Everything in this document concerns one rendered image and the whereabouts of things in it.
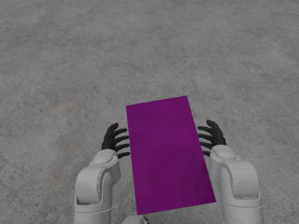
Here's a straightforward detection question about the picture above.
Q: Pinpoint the right robot hand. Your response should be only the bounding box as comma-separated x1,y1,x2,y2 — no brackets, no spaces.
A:
197,119,227,157

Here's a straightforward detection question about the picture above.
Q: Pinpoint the robot left forearm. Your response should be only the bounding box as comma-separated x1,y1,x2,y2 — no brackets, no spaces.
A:
73,148,121,224

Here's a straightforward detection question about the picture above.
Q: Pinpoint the carton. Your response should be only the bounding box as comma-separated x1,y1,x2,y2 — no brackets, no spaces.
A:
126,95,216,216

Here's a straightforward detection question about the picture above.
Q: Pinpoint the robot right forearm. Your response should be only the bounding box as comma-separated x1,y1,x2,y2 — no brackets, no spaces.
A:
208,145,264,224

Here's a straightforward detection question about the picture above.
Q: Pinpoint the left robot shin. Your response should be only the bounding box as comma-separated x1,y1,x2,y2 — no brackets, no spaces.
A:
132,212,142,217

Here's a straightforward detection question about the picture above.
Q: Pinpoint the left robot hand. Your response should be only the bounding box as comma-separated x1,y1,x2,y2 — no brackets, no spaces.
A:
101,122,131,159

